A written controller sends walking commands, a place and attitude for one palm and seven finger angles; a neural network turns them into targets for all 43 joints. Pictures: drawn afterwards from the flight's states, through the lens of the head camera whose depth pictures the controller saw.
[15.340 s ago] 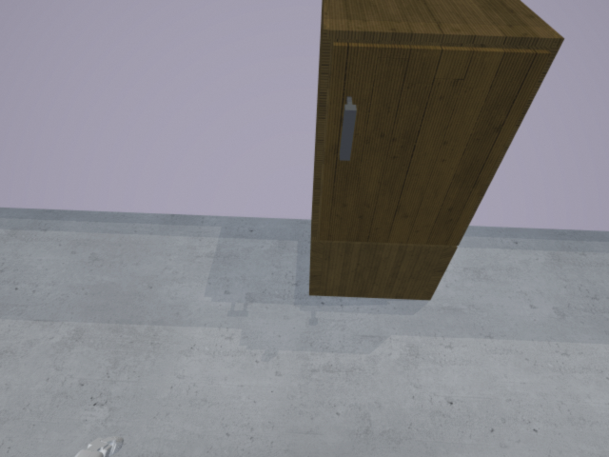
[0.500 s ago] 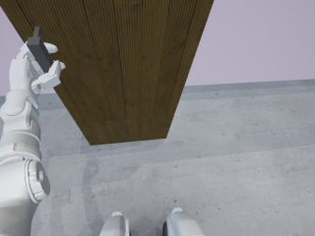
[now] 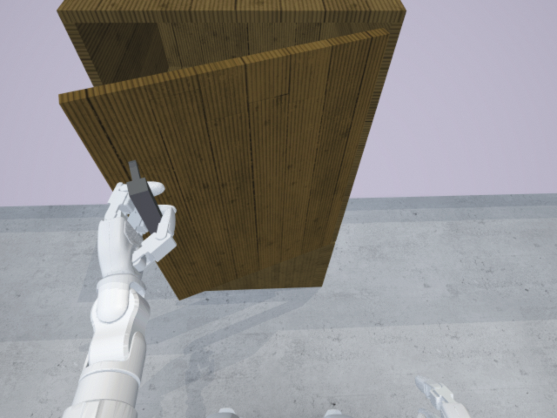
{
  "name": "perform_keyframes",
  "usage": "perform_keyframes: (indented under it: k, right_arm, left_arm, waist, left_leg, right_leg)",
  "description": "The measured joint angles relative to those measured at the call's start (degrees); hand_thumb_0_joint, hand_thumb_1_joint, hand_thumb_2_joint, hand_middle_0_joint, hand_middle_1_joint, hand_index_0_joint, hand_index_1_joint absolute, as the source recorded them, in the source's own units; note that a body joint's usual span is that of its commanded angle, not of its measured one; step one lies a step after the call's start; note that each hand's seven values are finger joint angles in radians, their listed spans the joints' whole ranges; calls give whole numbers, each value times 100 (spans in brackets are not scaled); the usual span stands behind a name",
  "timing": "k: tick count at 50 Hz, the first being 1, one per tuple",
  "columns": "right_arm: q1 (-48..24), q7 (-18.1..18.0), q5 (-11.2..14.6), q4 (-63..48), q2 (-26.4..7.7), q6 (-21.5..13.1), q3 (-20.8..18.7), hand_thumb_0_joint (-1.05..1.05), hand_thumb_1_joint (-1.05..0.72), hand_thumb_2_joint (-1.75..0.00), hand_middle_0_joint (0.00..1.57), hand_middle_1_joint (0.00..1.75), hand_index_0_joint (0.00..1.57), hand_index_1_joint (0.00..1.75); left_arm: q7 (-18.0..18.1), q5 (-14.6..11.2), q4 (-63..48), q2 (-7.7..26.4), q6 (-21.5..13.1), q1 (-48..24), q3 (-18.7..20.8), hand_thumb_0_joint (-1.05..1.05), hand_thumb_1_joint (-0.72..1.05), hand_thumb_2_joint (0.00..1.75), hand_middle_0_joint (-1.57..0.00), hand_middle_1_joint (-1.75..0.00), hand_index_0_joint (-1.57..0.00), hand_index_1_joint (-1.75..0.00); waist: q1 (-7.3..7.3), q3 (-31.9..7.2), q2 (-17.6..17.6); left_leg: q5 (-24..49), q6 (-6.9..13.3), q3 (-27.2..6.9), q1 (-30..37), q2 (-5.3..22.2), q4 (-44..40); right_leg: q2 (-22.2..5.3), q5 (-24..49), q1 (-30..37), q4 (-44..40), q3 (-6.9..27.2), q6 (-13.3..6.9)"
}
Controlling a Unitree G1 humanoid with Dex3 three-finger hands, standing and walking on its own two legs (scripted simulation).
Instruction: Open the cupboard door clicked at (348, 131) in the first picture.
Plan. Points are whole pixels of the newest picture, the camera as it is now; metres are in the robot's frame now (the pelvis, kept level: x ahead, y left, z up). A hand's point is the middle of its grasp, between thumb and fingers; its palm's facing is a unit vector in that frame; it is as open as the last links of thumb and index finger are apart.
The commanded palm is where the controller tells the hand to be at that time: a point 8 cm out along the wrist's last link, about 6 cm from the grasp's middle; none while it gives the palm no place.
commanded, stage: pull the door open along its arc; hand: left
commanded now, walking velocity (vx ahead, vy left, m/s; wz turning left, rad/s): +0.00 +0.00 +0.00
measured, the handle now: (148, 203) +0.41 +0.21 +0.06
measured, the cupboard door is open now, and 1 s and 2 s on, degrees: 20 42 44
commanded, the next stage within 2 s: open thumb and fingers to let go in 0.38 s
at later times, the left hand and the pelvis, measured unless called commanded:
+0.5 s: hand (240, 312) +0.25 +0.06 +0.06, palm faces +0.39 -0.92 -0.03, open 6.3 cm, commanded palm +0.21 +0.11 +0.06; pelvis +0.00 -0.04 +0.00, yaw +4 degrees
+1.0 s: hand (232, 303) +0.26 +0.07 +0.06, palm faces +0.42 -0.91 +0.00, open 12.4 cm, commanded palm +0.21 +0.11 +0.06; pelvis -0.01 -0.04 +0.00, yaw +4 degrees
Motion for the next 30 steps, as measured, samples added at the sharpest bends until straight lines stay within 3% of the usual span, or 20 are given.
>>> perform_keyframes:
  k: [8,12,16,23,30]
  right_arm:
    - [-481,131,-286,-63,211,-33,34,1,-90,-90,20,30,20,30]
    - [-560,109,-375,-102,325,30,81,1,-90,-90,20,30,20,30]
    - [-551,32,-420,-123,396,53,125,1,-90,-89,21,30,20,30]
    - [-515,-50,-439,-96,391,-30,171,1,-90,-90,21,30,20,30]
    - [-605,-218,-503,130,279,-82,109,1,-90,-90,21,30,20,30]
  left_arm:
    - [2131,963,-1269,-1012,251,1001,-1201,2,65,78,-31,-133,-33,-130]
    - [2764,1442,-1713,-1280,515,1499,-1758,2,66,78,-31,-132,-32,-131]
    - [3011,1711,-2088,-1355,719,2022,-2237,2,66,77,-30,-131,-32,-132]
    - [2945,1764,-2540,-1113,790,2681,-2730,1,65,74,-31,-131,-33,-134]
    - [3075,1699,-2185,-1230,678,2279,-2513,1,63,77,-35,-132,-35,-134]
  waist:
    - [241,34,-8]
    - [290,35,-9]
    - [291,50,1]
    - [213,65,14]
    - [249,104,35]
  left_leg:
    - [-10,-59,-139,114,-100,106]
    - [-5,-111,-232,232,-116,100]
    - [13,-166,-309,400,-109,36]
    - [25,-268,-405,576,-64,-22]
    - [41,-322,-478,449,-73,69]
  right_leg:
    - [-101,-147,129,228,-138,-64]
    - [-115,-195,268,254,-230,-119]
    - [-106,-214,449,211,-307,-176]
    - [-58,-250,630,191,-402,-279]
    - [-68,-298,499,346,-473,-342]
